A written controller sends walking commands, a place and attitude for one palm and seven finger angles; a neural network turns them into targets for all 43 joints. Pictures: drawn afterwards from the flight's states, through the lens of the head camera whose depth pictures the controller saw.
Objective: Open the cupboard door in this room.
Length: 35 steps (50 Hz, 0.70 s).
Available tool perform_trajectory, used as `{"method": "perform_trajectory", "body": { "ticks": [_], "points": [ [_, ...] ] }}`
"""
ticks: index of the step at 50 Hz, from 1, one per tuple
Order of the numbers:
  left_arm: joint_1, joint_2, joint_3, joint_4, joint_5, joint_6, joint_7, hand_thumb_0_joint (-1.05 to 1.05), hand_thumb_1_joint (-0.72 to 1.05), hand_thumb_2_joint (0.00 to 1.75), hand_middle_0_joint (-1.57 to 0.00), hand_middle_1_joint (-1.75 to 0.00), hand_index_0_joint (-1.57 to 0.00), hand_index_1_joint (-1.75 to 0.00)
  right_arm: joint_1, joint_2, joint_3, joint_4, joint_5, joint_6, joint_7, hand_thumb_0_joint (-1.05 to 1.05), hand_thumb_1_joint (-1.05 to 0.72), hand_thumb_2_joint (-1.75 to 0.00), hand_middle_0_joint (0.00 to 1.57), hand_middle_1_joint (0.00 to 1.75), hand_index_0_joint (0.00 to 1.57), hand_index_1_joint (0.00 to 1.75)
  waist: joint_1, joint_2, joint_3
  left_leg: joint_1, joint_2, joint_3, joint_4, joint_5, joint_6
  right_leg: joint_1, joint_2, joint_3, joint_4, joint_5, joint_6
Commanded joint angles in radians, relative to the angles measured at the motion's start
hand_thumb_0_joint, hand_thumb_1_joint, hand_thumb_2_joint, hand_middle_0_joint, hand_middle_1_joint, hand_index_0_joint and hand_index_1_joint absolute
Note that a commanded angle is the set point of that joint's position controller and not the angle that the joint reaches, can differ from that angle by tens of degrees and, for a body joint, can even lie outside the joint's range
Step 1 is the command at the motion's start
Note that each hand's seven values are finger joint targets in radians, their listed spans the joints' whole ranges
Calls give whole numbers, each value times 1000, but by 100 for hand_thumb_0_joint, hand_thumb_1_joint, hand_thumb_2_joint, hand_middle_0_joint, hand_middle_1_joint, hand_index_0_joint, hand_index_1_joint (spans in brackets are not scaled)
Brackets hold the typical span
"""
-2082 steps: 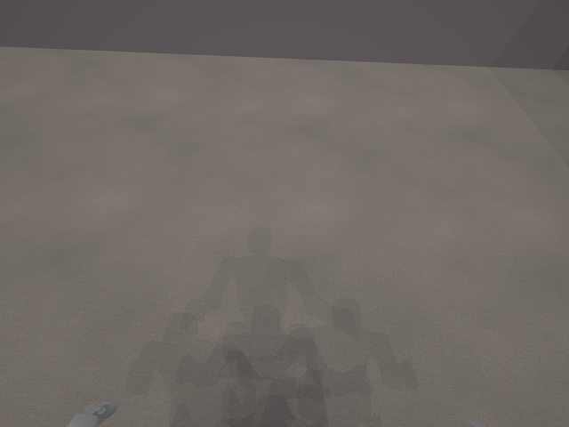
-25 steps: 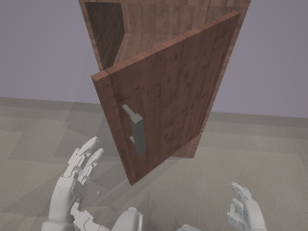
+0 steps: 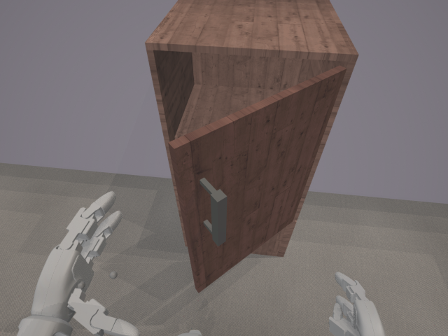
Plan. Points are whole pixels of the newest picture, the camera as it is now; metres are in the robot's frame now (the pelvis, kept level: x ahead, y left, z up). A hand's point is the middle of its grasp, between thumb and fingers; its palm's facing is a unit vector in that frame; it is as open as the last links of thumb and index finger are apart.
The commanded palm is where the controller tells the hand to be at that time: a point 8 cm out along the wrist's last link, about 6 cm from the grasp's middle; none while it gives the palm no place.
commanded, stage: draw the hand back to the body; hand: left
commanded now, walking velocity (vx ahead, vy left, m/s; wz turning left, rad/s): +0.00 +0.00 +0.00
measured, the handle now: (212, 213) +0.34 +0.05 +0.04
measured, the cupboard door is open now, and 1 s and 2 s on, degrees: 44 44 44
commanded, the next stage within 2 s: step back with the hand held close in 1.04 s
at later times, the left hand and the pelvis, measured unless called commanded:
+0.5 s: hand (54, 218) +0.22 +0.24 +0.18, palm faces +0.33 -0.86 -0.38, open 11.0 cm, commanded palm +0.18 +0.29 +0.20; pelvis +0.03 +0.01 +0.05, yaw -1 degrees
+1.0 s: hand (54, 209) +0.22 +0.23 +0.20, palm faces +0.41 -0.83 -0.39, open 7.5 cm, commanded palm +0.18 +0.28 +0.22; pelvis +0.03 -0.02 +0.06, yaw -1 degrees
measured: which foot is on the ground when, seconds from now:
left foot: down 0.00-1.00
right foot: down 0.00-1.00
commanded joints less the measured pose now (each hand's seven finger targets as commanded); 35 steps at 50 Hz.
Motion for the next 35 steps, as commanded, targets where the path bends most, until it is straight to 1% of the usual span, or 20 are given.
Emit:
{"method": "perform_trajectory", "body": {
  "ticks": [1,2,3,4,5,7,8,10,12,13,14,16,18,19,23,24,30,33,34,35],
  "points": [
    [26,87,43,-283,119,53,190,0,-22,42,-16,-30,-16,-30,-103,-83,-31,-177,-10,-27,-36,0,-90,-90,20,30,20,30,14,19,-9,277,15,-80,-271,0,-19,-81,-34,75,-286,117,-2],
    [37,74,31,-275,141,74,213,0,-18,43,-16,-30,-16,-30,-103,-83,-30,-169,-9,-20,-37,0,-90,-90,20,30,20,30,10,31,16,292,19,-82,-283,-7,-18,-76,-32,71,-295,116,-1],
    [26,94,43,-276,155,87,236,0,-15,45,-16,-30,-16,-30,-106,-90,-30,-162,-13,-18,-38,0,-90,-90,20,30,20,30,11,-6,2,308,21,-89,-300,0,-14,-47,-31,68,-311,126,-1],
    [14,107,53,-278,165,99,254,0,-12,47,-16,-30,-16,-30,-112,-92,-28,-158,-15,-13,-42,0,-90,-90,20,30,20,30,8,-6,22,322,23,-84,-313,3,-13,-39,-33,68,-325,128,1],
    [-17,126,67,-290,175,104,269,0,-8,48,-16,-30,-16,-30,-113,-96,-26,-152,-19,-13,-45,0,-90,-90,20,30,20,30,7,-32,7,339,20,-85,-328,14,-12,-11,-34,64,-337,139,1],
    [-45,143,88,-285,188,115,291,0,-1,51,-17,-30,-17,-30,-121,-95,-23,-140,-22,-15,-52,0,-90,-90,20,30,20,30,6,-32,24,377,20,-78,-353,27,-10,13,-37,65,-369,146,3],
    [-68,171,114,-286,193,119,302,0,2,52,-17,-30,-17,-30,-128,-101,-23,-131,-24,-19,-56,0,-90,-90,20,30,20,30,11,-34,22,394,21,-79,-367,38,-11,38,-38,64,-383,155,2],
    [-76,165,121,-286,200,123,312,0,9,55,-17,-30,-17,-30,-132,-96,-18,-118,-25,-27,-56,0,-90,-90,20,30,20,30,15,-8,17,439,23,-81,-398,77,-13,71,-38,60,-395,190,1],
    [-94,169,135,-292,203,127,318,0,17,58,-17,-30,-17,-30,-138,-95,-14,-101,-27,-35,-53,0,-90,-90,20,30,20,30,18,25,28,474,25,-88,-434,92,-17,103,-37,58,-412,213,0],
    [-104,182,148,-289,205,128,321,0,20,60,-18,-30,-18,-30,-145,-102,-14,-91,-29,-40,-52,0,-90,-90,20,30,20,30,23,22,20,483,25,-93,-448,108,-18,133,-37,59,-423,228,-2],
    [-103,165,139,-299,204,129,320,0,23,62,-18,-30,-18,-30,-149,-98,-13,-86,-28,-44,-50,0,-90,-90,20,30,20,30,21,37,30,502,29,-97,-463,132,-22,144,-36,56,-425,245,-1],
    [-91,169,154,-303,205,129,319,0,31,64,-18,-30,-18,-30,-153,-99,-13,-73,-31,-53,-43,0,-90,-90,20,30,20,30,26,44,28,538,32,-98,-486,188,-26,174,-34,54,-442,280,-1],
    [-76,188,187,-291,204,129,318,0,37,68,-18,-30,-18,-30,-160,-106,-17,-54,-33,-62,-35,0,-90,-90,20,30,20,30,35,33,23,558,36,-100,-505,255,-32,220,-33,53,-462,317,-3],
    [-54,177,188,-283,197,133,314,0,41,69,-18,-30,-18,-30,-161,-103,-18,-51,-34,-61,-31,0,-90,-90,20,30,20,30,34,-5,37,562,37,-90,-511,291,-32,234,-34,49,-469,336,-1],
    [-55,221,267,-262,190,137,307,0,55,75,-19,-30,-19,-30,-172,-110,-30,-30,-37,-50,-20,0,-90,-90,20,30,20,30,45,-30,32,594,36,-62,-526,387,-32,294,-33,52,-506,409,2],
    [-68,214,271,-275,188,134,304,0,58,76,-19,-30,-19,-30,-168,-107,-31,-28,-37,-47,-18,0,-90,-90,20,30,20,30,41,-25,31,605,35,-58,-529,410,-34,302,-33,52,-509,422,3],
    [-152,259,337,-306,186,123,306,0,80,86,-20,-30,-20,-30,-181,-108,-37,-6,-38,-48,-13,0,-90,-90,20,30,20,30,43,38,40,645,32,-49,-550,432,-34,324,-33,58,-546,440,5],
    [-173,288,375,-305,181,116,307,0,90,90,-20,-30,-20,-30,-188,-112,-44,6,-38,-53,-12,0,-90,-90,20,30,20,30,48,21,25,660,30,-41,-554,432,-30,347,-32,61,-562,459,3],
    [-144,244,344,-263,178,120,302,0,90,90,-20,-30,-20,-30,-188,-108,-43,10,-38,-51,-11,0,-90,-90,20,30,20,30,43,32,55,659,27,-36,-557,431,-29,335,-34,61,-563,459,6],
    [-140,224,324,-252,177,123,297,0,90,90,-20,-30,-20,-30,-187,-110,-44,9,-38,-48,-6,0,-90,-90,20,30,20,30,39,17,72,655,28,-38,-564,413,-30,327,-33,59,-568,449,8]
  ]
}}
